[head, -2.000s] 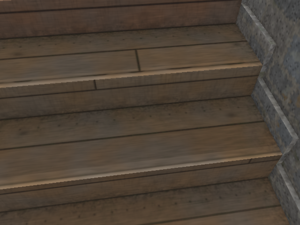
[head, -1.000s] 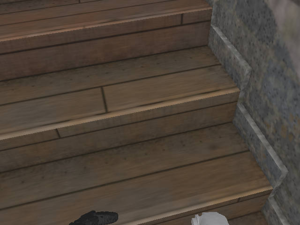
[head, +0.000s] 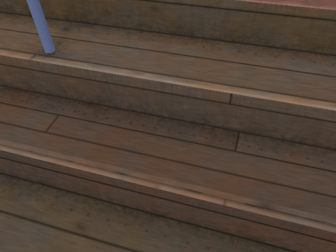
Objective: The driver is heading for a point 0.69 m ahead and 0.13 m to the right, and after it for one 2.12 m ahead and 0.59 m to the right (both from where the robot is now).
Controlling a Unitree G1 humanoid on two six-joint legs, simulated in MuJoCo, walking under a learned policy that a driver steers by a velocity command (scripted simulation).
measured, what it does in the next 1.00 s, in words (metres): climbs: right foot 0.17 m higher, then left foot 0.17 m higher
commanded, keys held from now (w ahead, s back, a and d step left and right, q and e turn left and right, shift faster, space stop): w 0.58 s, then w+e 0.42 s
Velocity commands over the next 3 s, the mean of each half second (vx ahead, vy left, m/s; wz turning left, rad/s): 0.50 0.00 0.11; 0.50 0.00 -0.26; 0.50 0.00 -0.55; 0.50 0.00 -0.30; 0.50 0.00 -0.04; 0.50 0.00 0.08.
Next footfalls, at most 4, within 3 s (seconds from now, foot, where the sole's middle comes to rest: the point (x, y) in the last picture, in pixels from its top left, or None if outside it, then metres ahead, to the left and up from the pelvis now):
0.24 right None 0.32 -0.15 -0.56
0.80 left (141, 153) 0.75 0.12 -0.38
1.36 right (222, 69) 0.99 -0.17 -0.21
1.88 left None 1.36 -0.11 -0.04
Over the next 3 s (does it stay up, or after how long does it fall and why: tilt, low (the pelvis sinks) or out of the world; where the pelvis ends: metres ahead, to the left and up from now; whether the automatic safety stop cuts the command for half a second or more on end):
stays up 1.68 -0.44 0.73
